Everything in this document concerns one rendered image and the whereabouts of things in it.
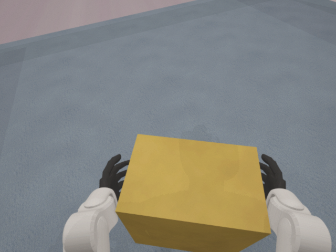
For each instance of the right robot hand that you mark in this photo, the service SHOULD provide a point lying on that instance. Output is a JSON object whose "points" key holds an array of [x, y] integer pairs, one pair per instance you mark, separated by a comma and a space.
{"points": [[273, 178]]}

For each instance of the robot right forearm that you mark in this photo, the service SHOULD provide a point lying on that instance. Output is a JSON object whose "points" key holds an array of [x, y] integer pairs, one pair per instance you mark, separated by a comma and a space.
{"points": [[296, 229]]}

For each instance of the left robot hand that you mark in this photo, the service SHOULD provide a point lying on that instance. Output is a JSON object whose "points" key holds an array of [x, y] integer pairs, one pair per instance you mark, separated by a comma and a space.
{"points": [[110, 177]]}

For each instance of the robot left forearm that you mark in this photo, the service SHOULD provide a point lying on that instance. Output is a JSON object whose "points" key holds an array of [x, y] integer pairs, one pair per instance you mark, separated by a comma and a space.
{"points": [[88, 229]]}

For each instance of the carton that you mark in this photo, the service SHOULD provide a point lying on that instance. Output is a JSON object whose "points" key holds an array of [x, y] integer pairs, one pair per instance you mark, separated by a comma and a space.
{"points": [[193, 195]]}

